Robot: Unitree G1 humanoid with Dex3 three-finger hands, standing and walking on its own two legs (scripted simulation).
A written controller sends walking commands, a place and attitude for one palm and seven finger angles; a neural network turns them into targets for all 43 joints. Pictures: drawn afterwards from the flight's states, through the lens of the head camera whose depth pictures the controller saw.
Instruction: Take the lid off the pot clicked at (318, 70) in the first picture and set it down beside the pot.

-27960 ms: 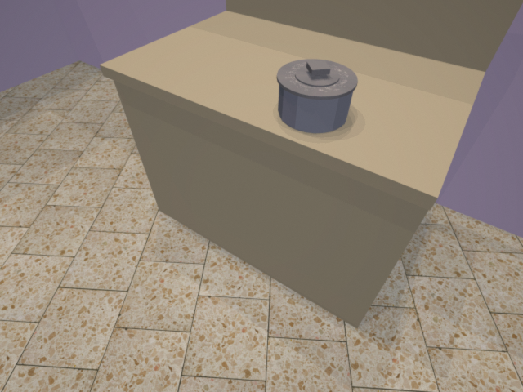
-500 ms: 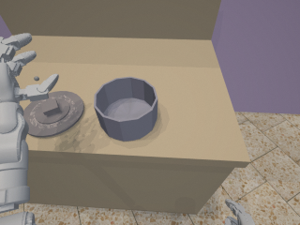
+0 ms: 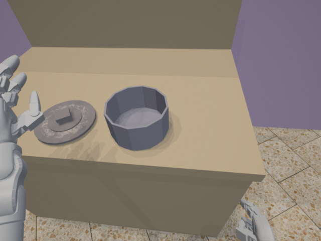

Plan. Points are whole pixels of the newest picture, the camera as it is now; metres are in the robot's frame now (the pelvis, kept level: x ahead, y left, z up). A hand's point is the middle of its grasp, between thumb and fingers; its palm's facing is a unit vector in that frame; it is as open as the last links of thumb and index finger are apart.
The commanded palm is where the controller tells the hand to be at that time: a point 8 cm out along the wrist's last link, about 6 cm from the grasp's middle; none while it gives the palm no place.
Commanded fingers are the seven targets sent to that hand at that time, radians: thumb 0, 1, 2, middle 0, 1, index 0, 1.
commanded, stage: draw the hand back to the body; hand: left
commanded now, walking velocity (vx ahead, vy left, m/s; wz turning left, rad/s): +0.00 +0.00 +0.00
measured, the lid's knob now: (62, 115) +0.46 +0.37 +0.04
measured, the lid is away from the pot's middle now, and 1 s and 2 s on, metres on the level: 0.26 0.26 0.26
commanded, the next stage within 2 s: step back with the hand held close in 0.86 s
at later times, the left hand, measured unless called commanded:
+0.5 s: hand (14, 148) +0.21 +0.27 +0.22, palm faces +0.45 -0.84 -0.30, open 7.4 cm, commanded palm +0.15 +0.30 +0.23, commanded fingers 0.00 0.90 0.90 -0.20 -0.30 -0.20 -0.30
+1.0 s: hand out of the picture +0.17 +0.28 +0.22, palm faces +0.46 -0.82 -0.34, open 7.4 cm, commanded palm +0.11 +0.32 +0.22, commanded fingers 0.00 0.90 0.90 -0.20 -0.30 -0.20 -0.30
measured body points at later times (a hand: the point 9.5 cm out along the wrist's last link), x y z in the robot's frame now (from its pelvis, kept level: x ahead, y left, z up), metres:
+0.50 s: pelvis -0.01 +0.02 +0.00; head -0.03 +0.00 +0.45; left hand +0.18 +0.31 +0.23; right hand +0.18 -0.20 -0.08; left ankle -0.01 +0.12 -0.74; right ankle -0.03 -0.09 -0.74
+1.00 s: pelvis -0.02 +0.04 +0.00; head -0.04 +0.03 +0.45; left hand +0.14 +0.32 +0.23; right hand +0.19 -0.17 -0.07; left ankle -0.01 +0.12 -0.74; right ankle -0.03 -0.09 -0.74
